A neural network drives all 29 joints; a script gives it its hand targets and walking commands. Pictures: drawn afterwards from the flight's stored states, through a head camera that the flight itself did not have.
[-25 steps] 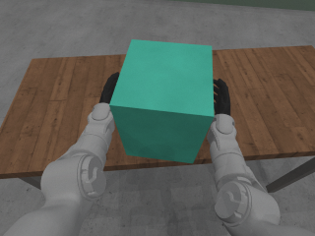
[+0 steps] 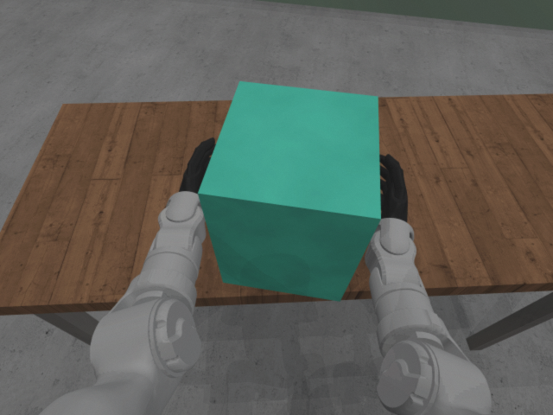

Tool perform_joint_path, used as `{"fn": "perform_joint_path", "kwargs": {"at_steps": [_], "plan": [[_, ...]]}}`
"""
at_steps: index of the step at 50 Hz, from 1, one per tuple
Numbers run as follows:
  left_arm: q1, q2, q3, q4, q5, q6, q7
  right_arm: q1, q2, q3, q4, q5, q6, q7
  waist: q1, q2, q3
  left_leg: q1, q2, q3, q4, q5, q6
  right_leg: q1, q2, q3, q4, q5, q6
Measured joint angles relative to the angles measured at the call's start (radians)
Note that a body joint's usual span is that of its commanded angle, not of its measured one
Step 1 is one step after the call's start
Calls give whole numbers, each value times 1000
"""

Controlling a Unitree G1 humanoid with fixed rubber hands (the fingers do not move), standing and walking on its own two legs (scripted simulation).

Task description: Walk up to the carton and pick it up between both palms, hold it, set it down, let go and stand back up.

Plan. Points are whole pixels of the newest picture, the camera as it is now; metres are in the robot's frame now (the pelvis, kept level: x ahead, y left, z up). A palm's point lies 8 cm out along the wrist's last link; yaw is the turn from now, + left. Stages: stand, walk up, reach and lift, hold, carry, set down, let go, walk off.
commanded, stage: reach and lift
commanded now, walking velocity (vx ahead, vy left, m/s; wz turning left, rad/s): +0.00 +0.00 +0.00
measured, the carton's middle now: (293, 198) +0.43 -0.04 +0.04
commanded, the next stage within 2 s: none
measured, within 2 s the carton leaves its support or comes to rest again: leaves its support in 1.16 s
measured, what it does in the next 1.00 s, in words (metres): stands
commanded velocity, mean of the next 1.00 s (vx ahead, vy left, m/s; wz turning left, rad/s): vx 0.00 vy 0.00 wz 0.00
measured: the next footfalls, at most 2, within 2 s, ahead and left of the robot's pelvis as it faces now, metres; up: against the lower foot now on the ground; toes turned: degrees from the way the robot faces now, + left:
none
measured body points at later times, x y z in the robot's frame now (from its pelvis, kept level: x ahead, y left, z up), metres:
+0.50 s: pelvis +0.00 +0.00 +0.00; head +0.07 +0.02 +0.45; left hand +0.45 +0.11 +0.06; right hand +0.39 -0.18 +0.06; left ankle -0.03 +0.14 -0.75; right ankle -0.02 -0.16 -0.75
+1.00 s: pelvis +0.00 +0.00 +0.00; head +0.06 +0.02 +0.44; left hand +0.45 +0.11 +0.06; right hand +0.39 -0.18 +0.05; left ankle -0.03 +0.14 -0.75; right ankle -0.02 -0.16 -0.75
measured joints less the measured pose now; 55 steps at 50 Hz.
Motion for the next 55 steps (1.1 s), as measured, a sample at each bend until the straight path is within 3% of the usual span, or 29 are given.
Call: {"fn": "perform_joint_path", "kwargs": {"at_steps": [16, 40, 55], "plan": [[25, -26, 1, -70, 23, 33, -1, 5, -3, -6, 14, 22, -24, 3, 7, -7, -5, 3, -1, 11, -8, 0, 3, 3, -1, 9, -17, 9, 2], [2, -19, -7, -68, 30, 35, -5, -3, -8, 4, 33, 43, -61, -18, 15, -17, -12, -27, 4, 6, -29, 25, -2, -27, 5, 4, -35, 30, -6], [1, 9, -72, 43, -7, -105, 57, -34, -67, 19, 209, 59, -222, -41, 32, -3, -85, -108, 15, 7, 0, 24, -6, -96, 17, 7, -37, 47, -11]]}}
